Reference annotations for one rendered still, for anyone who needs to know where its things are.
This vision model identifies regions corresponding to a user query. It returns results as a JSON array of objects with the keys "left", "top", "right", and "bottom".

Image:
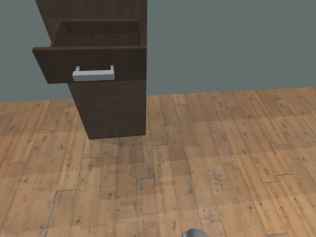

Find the handle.
[{"left": 72, "top": 65, "right": 115, "bottom": 82}]

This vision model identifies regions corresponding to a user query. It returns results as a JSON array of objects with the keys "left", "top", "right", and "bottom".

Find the drawer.
[{"left": 32, "top": 21, "right": 147, "bottom": 84}]

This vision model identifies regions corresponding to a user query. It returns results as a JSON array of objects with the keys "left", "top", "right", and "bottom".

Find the cabinet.
[{"left": 36, "top": 0, "right": 147, "bottom": 140}]

